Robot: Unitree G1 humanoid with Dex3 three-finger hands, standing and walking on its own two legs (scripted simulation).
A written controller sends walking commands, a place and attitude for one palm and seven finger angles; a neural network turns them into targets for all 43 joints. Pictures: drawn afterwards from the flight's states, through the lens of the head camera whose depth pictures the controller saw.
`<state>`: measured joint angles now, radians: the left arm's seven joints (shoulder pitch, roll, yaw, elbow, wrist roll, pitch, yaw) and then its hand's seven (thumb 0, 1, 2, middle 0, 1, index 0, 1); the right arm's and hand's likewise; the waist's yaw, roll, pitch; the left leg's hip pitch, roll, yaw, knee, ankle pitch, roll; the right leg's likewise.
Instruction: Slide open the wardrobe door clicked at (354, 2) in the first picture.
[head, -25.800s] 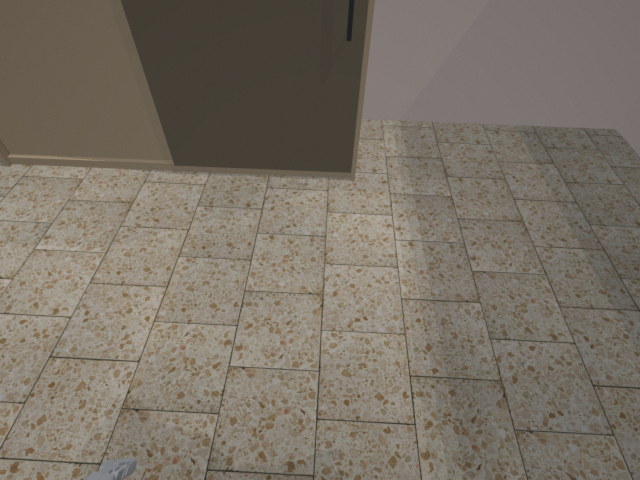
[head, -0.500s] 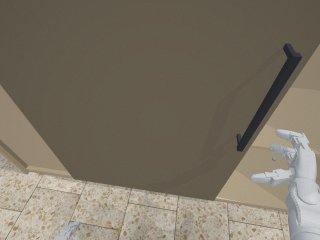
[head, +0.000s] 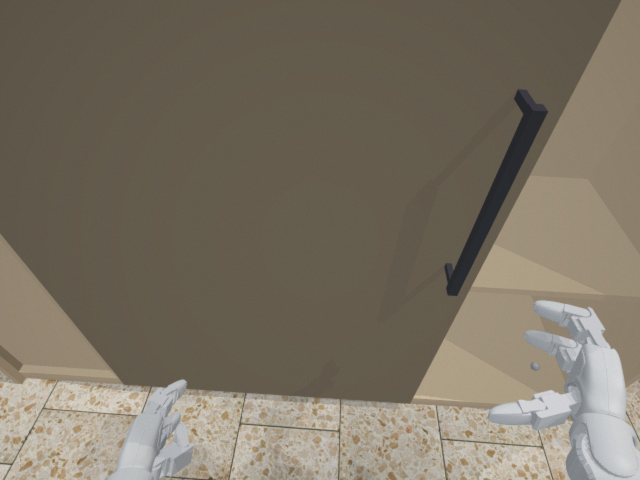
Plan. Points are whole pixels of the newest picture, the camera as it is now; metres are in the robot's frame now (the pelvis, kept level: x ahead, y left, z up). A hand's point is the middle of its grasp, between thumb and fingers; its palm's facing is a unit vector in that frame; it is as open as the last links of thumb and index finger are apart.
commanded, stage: draw the hand back to the body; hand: right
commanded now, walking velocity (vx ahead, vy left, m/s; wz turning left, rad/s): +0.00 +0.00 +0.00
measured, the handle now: (481, 211) +0.46 -0.22 +0.11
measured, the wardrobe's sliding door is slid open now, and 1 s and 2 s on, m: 0.50 0.50 0.50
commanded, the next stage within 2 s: step back with the hand held close in 1.62 s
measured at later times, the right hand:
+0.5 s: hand (569, 373) +0.21 -0.24 +0.11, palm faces +0.13 +0.99 -0.05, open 14.7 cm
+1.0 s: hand (628, 358) +0.21 -0.27 +0.16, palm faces +0.43 +0.83 -0.35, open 11.2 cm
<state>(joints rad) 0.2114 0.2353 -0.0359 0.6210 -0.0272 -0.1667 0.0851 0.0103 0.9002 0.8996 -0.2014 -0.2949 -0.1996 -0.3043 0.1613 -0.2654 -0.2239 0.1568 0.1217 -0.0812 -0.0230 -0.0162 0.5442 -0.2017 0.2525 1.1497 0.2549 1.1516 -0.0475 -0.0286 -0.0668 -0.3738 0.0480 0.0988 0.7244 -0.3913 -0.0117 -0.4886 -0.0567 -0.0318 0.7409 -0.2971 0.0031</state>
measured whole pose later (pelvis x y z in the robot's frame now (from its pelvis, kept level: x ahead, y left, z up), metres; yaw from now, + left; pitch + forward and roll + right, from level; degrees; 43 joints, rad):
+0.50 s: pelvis +0.00 +0.00 +0.00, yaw +0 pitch +1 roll +1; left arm 0.29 0.28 -0.03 0.63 -0.06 -0.30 0.10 0.01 0.90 0.90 -0.20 -0.29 -0.20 -0.30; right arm 0.30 -0.31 -0.33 -0.02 0.36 -0.16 0.30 -0.02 0.54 -0.20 0.25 1.15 0.25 1.15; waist -0.04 -0.04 -0.07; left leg -0.33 0.04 0.10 0.71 -0.39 -0.01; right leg -0.45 -0.06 -0.03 0.74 -0.30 0.01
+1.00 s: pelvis +0.02 -0.01 +0.03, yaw +1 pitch -5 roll +0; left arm 0.20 0.21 -0.05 0.65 0.00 -0.17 0.09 0.01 0.90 0.90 -0.20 -0.30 -0.20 -0.30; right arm 0.45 -0.33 -0.27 -0.34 0.06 -0.05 -0.11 -0.01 -0.16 -0.54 0.23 0.74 0.23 0.74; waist -0.09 -0.05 0.01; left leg -0.06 0.06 0.07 0.45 -0.29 -0.03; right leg -0.17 -0.03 -0.07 0.48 -0.22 -0.01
